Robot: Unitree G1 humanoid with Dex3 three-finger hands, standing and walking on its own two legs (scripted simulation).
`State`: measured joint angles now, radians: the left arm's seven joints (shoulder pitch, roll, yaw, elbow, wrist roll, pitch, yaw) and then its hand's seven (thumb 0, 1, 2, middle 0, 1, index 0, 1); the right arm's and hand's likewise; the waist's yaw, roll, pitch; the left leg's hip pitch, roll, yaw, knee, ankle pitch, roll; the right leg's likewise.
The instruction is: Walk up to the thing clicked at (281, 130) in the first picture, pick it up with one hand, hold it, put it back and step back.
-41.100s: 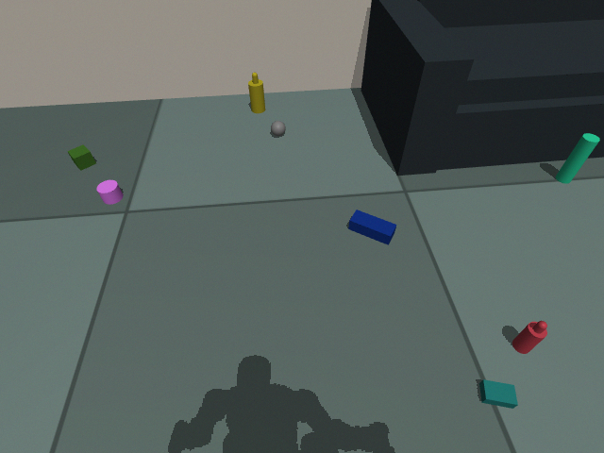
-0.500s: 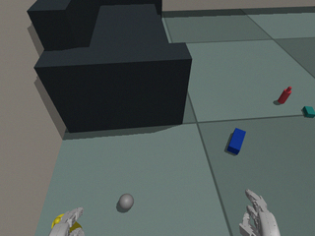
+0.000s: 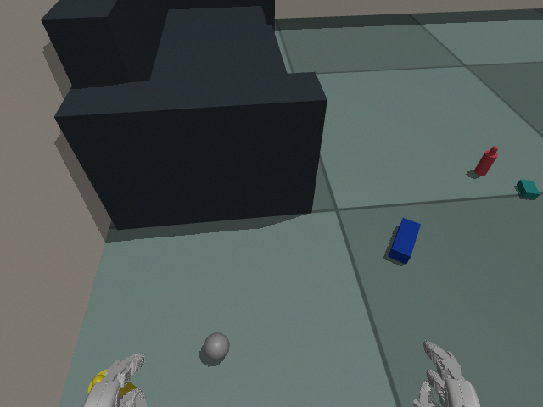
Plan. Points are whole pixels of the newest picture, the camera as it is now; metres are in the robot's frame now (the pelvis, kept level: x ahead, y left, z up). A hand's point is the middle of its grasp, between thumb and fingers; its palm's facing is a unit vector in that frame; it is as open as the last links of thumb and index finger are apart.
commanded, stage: home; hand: left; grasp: from above
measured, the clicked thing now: (216, 346) +0.47 +0.19 -0.67
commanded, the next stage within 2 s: stand in 1.28 s
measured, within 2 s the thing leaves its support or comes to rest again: neither
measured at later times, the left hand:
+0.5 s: hand out of the picture +0.16 +0.18 -0.05, palm faces +0.05 -0.98 -0.21, open 7.4 cm
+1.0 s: hand out of the picture +0.17 +0.18 -0.05, palm faces +0.04 -0.98 -0.21, open 7.4 cm
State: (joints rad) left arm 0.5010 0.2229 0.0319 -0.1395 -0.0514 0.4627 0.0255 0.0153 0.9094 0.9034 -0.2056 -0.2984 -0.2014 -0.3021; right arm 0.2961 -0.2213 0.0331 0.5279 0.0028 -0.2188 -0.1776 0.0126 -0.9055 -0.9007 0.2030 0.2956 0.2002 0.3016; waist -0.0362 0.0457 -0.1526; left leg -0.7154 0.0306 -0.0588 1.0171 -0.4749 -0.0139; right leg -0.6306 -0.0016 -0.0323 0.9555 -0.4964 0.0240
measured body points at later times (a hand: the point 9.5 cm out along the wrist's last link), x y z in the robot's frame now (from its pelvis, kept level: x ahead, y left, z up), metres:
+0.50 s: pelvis +0.00 +0.00 +0.00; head +0.02 +0.01 +0.45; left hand +0.16 +0.23 -0.03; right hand +0.17 -0.24 -0.06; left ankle +0.02 +0.12 -0.68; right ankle -0.01 -0.14 -0.68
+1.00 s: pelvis +0.01 +0.00 +0.00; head +0.03 +0.01 +0.45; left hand +0.16 +0.23 -0.03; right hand +0.17 -0.24 -0.06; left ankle +0.02 +0.12 -0.68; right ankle -0.01 -0.14 -0.68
